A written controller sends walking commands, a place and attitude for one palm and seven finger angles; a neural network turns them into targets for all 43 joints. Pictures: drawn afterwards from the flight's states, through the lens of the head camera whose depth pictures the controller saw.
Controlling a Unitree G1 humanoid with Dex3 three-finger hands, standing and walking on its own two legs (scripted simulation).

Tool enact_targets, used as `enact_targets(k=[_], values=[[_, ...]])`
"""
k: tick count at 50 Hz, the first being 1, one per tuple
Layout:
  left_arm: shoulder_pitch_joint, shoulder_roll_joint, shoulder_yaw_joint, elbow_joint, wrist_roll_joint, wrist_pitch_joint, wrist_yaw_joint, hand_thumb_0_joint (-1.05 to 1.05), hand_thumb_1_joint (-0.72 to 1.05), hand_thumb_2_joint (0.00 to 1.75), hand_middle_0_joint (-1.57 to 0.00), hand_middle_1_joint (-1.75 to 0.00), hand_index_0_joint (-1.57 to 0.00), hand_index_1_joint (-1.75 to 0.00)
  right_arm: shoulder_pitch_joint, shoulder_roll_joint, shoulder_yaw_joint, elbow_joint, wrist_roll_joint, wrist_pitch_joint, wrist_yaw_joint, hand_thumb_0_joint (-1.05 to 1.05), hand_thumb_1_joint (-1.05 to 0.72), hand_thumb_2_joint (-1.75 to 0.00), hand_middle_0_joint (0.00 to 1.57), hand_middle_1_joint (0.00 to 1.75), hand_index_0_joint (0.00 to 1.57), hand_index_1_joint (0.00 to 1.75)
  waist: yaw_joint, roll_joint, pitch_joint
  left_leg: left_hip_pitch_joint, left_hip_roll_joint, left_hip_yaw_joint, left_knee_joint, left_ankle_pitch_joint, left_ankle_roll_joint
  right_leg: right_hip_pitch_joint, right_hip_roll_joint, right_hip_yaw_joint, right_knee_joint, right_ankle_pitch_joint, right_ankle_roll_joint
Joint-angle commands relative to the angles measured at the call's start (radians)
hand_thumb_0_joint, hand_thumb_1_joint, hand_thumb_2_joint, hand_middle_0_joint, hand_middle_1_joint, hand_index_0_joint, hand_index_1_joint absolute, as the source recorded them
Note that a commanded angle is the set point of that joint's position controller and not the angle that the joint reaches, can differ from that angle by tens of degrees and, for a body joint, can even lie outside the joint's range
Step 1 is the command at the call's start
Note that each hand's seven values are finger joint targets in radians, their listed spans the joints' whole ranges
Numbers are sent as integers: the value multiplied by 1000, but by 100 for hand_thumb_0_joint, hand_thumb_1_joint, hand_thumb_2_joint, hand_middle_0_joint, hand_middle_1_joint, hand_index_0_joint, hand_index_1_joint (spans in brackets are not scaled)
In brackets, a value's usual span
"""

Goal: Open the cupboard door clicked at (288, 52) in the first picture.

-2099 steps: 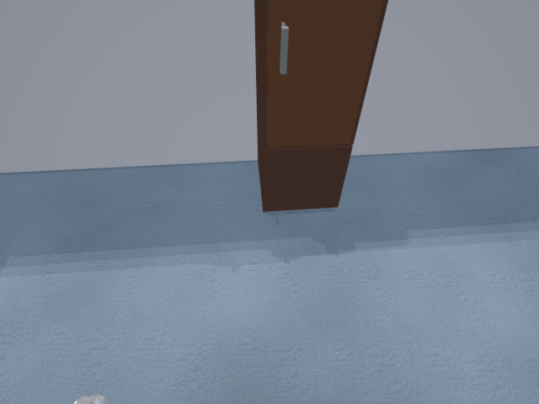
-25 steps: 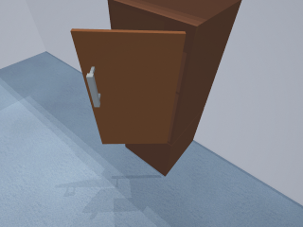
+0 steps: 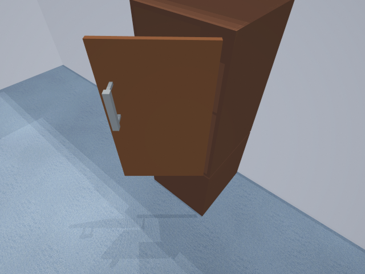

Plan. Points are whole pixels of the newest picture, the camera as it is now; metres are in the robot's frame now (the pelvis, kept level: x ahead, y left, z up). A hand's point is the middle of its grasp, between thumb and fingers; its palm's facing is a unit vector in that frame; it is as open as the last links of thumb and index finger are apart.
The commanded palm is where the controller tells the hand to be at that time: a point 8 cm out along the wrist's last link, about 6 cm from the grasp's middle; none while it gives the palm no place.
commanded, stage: raise the hand with hooked fingers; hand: left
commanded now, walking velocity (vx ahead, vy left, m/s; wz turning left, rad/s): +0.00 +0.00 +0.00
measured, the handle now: (113, 107) +0.55 +0.22 +0.07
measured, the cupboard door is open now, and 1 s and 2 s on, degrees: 40 40 40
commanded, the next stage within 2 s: move the hooked fingers beside the handle in 1.96 s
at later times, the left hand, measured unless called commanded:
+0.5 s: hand (100, 255) +0.17 +0.17 +0.00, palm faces +0.13 -0.99 -0.09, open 9.9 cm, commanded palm +0.16 +0.23 +0.00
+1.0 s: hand (81, 216) +0.23 +0.22 +0.03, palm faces +0.06 -1.00 -0.06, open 12.8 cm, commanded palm +0.21 +0.27 +0.05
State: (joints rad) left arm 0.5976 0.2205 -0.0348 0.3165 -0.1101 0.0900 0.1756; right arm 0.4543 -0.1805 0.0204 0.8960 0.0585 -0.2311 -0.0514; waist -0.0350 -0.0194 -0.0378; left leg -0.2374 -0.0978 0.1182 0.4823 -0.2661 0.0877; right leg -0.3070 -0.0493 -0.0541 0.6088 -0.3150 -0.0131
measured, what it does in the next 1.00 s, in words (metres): stands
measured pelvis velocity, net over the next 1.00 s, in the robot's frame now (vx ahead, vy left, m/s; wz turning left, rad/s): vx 0.00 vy -0.03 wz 0.03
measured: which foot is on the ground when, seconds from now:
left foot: down 0.00-1.00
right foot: down 0.00-1.00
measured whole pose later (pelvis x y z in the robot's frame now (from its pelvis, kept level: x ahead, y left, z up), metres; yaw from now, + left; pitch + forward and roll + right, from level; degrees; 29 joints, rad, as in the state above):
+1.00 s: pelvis +0.00 -0.03 -0.03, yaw +2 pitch +8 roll -2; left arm 0.24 0.33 0.31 0.16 -0.35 -0.35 -0.37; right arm 0.29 -0.30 0.00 0.59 0.05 -0.24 -0.07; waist -0.01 0.01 -0.08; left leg -0.57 -0.01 0.05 0.85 -0.42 0.06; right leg -0.56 0.03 -0.12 0.80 -0.39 -0.06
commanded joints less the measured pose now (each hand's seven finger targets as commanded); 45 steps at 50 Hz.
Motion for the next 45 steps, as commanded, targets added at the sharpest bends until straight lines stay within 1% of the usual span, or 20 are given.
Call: enact_targets(k=[1,2,3,4,5,6,8,9,11,14,17,21,25,26,28,31,35,36,42,45], values=[[-225,-76,-83,-488,-50,-213,-42,0,71,82,-21,-42,-21,-42,-177,-224,-44,-283,-12,-173,-6,0,-90,-90,20,30,20,30,-43,-33,15,-131,118,-249,22,-118,-97,-168,42,-15,-51,-44,-14],[-275,-78,-54,-418,-47,-268,-63,0,69,81,-22,-43,-22,-43,-186,-224,-59,-292,-28,-169,-4,0,-90,-90,20,30,20,30,-63,-209,52,-211,115,-250,77,-165,-92,-242,44,-11,-41,-122,-9],[-250,-124,-49,-305,-55,-335,-105,0,67,80,-22,-45,-22,-45,-210,-222,-70,-306,-36,-166,0,0,-90,-90,20,30,20,30,-51,-334,95,-292,115,-234,138,-205,-86,-325,47,-17,-6,-209,-7],[-158,-135,-15,-222,-72,-409,-159,0,64,79,-22,-47,-22,-47,-236,-219,-81,-334,-43,-164,10,0,-90,-90,20,30,20,30,-8,-386,74,-376,98,-197,203,-207,-84,-356,45,-11,28,-284,-10],[-79,-96,55,-197,-92,-494,-216,0,62,78,-22,-48,-22,-48,-254,-217,-93,-359,-47,-159,23,0,-90,-90,20,30,20,30,34,-364,16,-434,84,-166,263,-178,-88,-362,44,2,72,-295,-17],[22,-42,132,-166,-105,-565,-285,0,60,77,-22,-50,-22,-50,-260,-215,-107,-386,-46,-141,48,0,-90,-90,20,30,20,30,87,-215,-23,-443,70,-141,296,-121,-104,-333,43,15,120,-234,-39],[22,80,260,-230,-105,-677,-378,0,55,75,-22,-53,-22,-53,-318,-214,-119,-464,-55,-102,78,0,-90,-90,20,30,20,30,116,-19,-107,-470,51,-117,360,-49,-106,-302,44,16,227,-91,-57],[67,103,289,-232,-95,-664,-388,0,53,74,-23,-54,-23,-54,-341,-208,-117,-501,-55,-77,79,0,-90,-90,20,30,20,30,140,13,-148,-486,48,-102,370,-19,-97,-270,49,24,260,-25,-57],[26,113,279,-354,-104,-596,-394,0,48,72,-23,-57,-23,-57,-344,-198,-112,-556,-45,-22,77,0,-90,-90,20,30,20,30,148,84,-214,-474,52,-103,367,27,-94,-244,59,34,294,57,-57],[-129,107,277,-563,-142,-548,-361,0,41,69,-24,-62,-24,-62,-320,-177,-99,-601,-36,20,56,0,-90,-90,20,30,20,30,92,123,-263,-444,64,-112,399,49,-73,-245,64,66,265,107,-40],[-255,132,293,-697,-152,-616,-350,0,34,66,-24,-66,-24,-66,-259,-166,-91,-570,-42,20,32,0,-90,-90,20,30,20,30,20,66,-301,-447,88,-143,467,79,-56,-240,58,122,248,197,-3],[-368,117,205,-616,-179,-666,-469,0,25,62,-25,-72,-25,-72,-249,-190,-61,-505,-39,-20,16,0,-90,-90,20,30,20,30,-61,91,-224,-470,99,-165,522,33,-48,-327,55,134,223,139,8],[-338,207,314,-445,-227,-560,-580,0,15,58,-25,-78,-25,-78,-260,-209,-54,-483,-12,-35,-8,0,-90,-90,20,30,20,30,-26,-5,-272,-522,95,-157,503,-12,-46,-206,16,199,129,63,45],[-335,244,359,-407,-243,-519,-596,0,13,57,-25,-80,-25,-80,-264,-213,-51,-484,-6,-32,-12,0,-90,-90,20,30,20,30,-2,11,-277,-518,95,-159,494,8,-47,-162,11,218,123,93,52],[-326,271,417,-422,-262,-469,-598,0,8,55,-26,-82,-26,-82,-271,-204,-47,-491,-7,-29,-16,0,-90,-90,20,30,20,30,32,23,-340,-485,93,-158,451,43,-52,-78,-6,207,111,149,54],[-297,265,462,-418,-286,-452,-565,0,1,52,-26,-87,-26,-87,-285,-189,-44,-493,-11,-33,-16,0,-90,-90,20,30,20,30,64,-12,-339,-446,94,-170,399,100,-58,-22,-3,180,119,266,56],[-287,222,431,-397,-270,-491,-532,0,-8,48,-27,-93,-27,-93,-267,-190,-51,-475,-13,-49,-5,0,-90,-90,20,30,20,30,51,-4,-244,-419,93,-156,338,86,-59,-79,4,142,92,225,48],[-311,232,438,-372,-272,-494,-536,0,-10,47,-27,-94,-27,-94,-268,-197,-52,-477,-14,-48,-6,0,-90,-90,20,30,20,30,48,-48,-220,-422,94,-161,337,84,-57,-84,8,146,89,215,52],[-413,284,443,-386,-271,-520,-553,0,-24,41,-28,-103,-28,-103,-245,-222,-56,-471,-7,-65,-13,0,-90,-90,20,30,20,30,47,64,-227,-337,91,-143,280,71,-51,-104,25,113,59,83,13],[-444,298,457,-394,-273,-523,-540,0,-31,38,-29,-108,-29,-108,-237,-223,-56,-465,-7,-75,-19,0,-90,-90,20,30,20,30,47,73,-245,-281,94,-147,246,85,-50,-106,42,67,63,88,1]])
